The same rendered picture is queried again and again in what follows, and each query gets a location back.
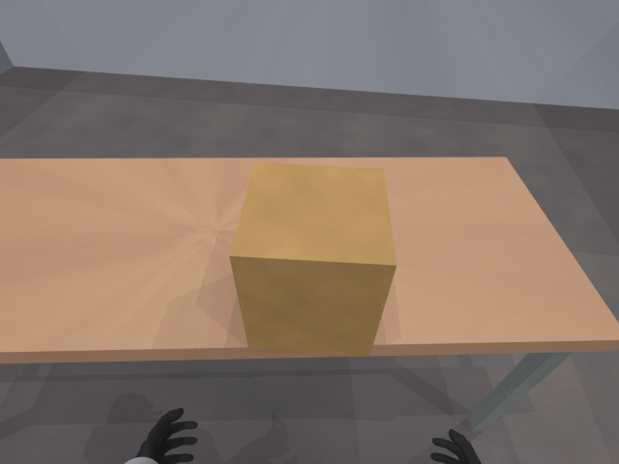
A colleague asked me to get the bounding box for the robot left hand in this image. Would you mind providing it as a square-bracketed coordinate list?
[136, 408, 198, 464]

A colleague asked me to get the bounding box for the robot right hand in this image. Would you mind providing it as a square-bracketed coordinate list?
[430, 429, 482, 464]

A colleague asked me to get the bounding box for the table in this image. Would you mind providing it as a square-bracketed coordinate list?
[0, 157, 619, 432]

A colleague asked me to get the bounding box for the carton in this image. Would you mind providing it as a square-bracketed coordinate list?
[229, 162, 397, 357]

